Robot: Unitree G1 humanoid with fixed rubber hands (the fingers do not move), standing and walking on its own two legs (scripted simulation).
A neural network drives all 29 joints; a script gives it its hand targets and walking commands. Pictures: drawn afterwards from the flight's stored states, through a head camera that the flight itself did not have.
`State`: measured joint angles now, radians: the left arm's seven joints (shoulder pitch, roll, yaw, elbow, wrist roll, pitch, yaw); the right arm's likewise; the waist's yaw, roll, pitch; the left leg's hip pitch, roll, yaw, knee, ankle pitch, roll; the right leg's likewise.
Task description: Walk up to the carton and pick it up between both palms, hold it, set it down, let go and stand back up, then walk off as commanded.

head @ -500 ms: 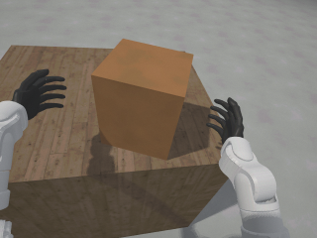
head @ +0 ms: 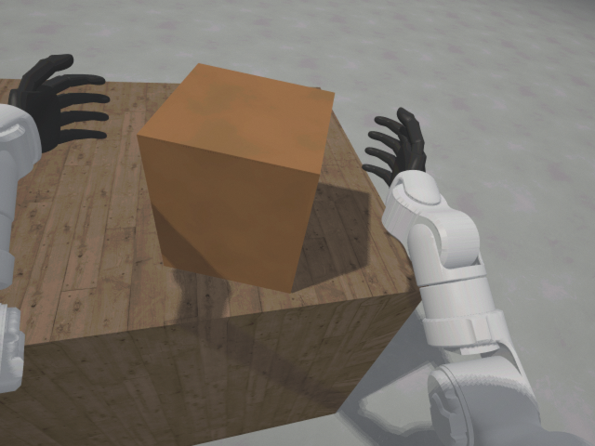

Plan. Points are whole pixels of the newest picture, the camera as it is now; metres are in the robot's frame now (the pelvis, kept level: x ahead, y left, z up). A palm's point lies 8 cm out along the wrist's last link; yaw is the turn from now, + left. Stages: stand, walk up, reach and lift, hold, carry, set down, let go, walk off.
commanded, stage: reach and lift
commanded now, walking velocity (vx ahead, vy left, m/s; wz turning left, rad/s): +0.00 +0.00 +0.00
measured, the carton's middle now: (246, 182) +0.48 +0.02 +0.10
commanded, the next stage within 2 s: none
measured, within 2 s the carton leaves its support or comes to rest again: neither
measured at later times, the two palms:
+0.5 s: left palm (63, 77) +0.48 +0.23 +0.25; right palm (387, 124) +0.41 -0.15 +0.25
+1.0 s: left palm (70, 91) +0.48 +0.22 +0.24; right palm (377, 121) +0.42 -0.13 +0.25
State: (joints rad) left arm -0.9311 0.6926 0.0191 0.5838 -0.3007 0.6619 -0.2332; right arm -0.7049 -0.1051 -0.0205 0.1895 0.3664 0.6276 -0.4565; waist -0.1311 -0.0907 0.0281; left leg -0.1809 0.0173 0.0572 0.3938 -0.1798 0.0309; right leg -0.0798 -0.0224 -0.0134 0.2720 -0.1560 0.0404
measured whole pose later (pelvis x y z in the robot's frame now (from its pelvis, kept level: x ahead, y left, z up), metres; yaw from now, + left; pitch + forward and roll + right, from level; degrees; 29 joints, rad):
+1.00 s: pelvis -0.01 -0.01 +0.00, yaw +1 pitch +5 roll -2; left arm -1.48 0.61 -0.32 1.59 -0.36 0.16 -0.15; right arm -1.30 -0.02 -0.09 1.13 0.33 0.30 -0.40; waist -0.24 -0.13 -0.10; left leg -0.34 0.02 0.02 0.39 -0.14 0.01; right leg -0.23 -0.01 -0.05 0.27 -0.13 0.02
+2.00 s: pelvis +0.00 +0.00 -0.01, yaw -1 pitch +11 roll -3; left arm -1.31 0.45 -0.16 1.47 -0.16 0.06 -0.10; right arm -1.12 0.07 -0.20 1.07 0.23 0.12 -0.40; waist -0.22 -0.12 -0.14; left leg -0.49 0.04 0.03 0.49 -0.20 0.02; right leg -0.38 0.00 -0.04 0.35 -0.16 0.03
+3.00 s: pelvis +0.03 +0.01 +0.00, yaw +0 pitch +0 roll -2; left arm -1.15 0.24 0.48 1.15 0.42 0.12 -0.21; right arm -0.92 0.27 -0.66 0.78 -0.34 -0.02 -0.23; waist -0.12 -0.12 0.05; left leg -0.19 0.01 0.06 0.42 -0.24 0.03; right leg -0.08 -0.03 -0.04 0.28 -0.20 0.05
